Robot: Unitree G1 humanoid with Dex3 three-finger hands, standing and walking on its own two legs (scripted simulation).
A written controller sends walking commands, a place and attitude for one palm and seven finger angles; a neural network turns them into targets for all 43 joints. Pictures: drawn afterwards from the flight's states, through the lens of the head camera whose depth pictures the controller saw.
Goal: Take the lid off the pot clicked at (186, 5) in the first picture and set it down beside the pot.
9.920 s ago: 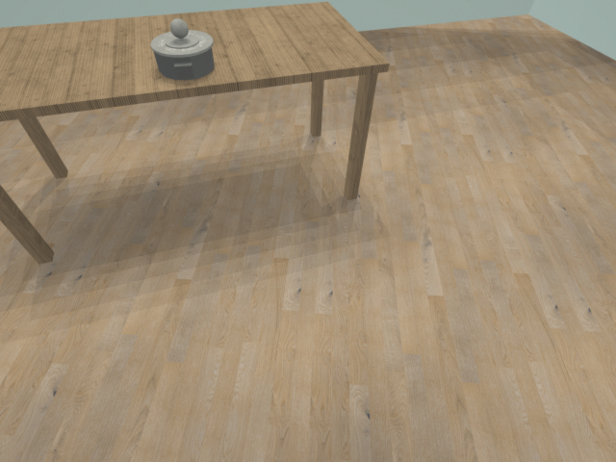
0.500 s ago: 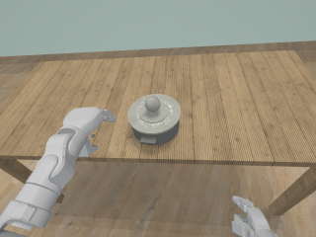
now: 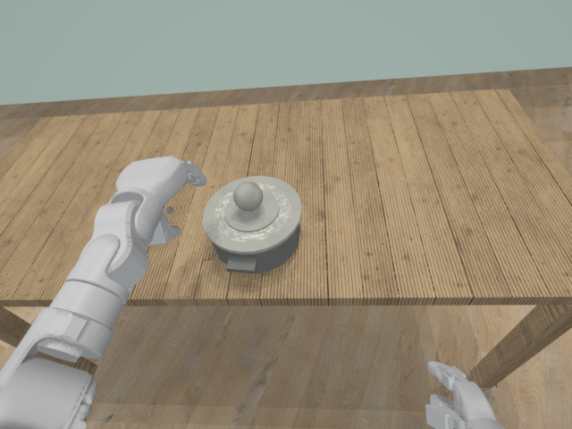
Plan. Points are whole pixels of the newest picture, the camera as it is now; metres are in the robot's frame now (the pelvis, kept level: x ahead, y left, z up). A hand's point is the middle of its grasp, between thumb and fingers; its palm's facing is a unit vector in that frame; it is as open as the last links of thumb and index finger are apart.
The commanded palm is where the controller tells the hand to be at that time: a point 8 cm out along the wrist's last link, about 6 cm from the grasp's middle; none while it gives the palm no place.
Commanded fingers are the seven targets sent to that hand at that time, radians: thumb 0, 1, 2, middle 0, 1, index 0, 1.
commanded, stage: move the open hand above the knob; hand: left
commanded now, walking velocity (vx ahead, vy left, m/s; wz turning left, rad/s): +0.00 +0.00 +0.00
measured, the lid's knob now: (248, 196) +0.50 +0.10 +0.02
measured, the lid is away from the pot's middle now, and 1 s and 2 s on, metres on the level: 0.00 0.00 0.00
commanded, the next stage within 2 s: lower the open fingers around the knob in 1.40 s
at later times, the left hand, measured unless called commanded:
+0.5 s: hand (216, 190) +0.43 +0.13 +0.11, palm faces -0.25 -0.03 -0.97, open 10.6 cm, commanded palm +0.43 +0.12 +0.17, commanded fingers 0.00 -0.35 1.41 -0.79 -0.08 -0.79 -0.08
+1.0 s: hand (244, 176) +0.47 +0.09 +0.10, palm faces -0.31 -0.07 -0.95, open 10.7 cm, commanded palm +0.46 +0.10 +0.17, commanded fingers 0.00 -0.35 1.41 -0.79 -0.08 -0.79 -0.08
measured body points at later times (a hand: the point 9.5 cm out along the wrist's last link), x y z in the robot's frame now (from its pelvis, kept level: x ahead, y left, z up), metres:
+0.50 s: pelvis +0.00 +0.01 +0.00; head +0.03 -0.03 +0.44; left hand +0.44 +0.13 +0.16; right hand +0.15 -0.23 -0.13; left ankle +0.01 +0.11 -0.74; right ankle -0.05 -0.09 -0.74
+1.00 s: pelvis +0.00 +0.02 +0.00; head +0.03 -0.02 +0.45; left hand +0.48 +0.09 +0.16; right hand +0.04 -0.24 -0.15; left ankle +0.01 +0.11 -0.74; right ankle -0.05 -0.09 -0.74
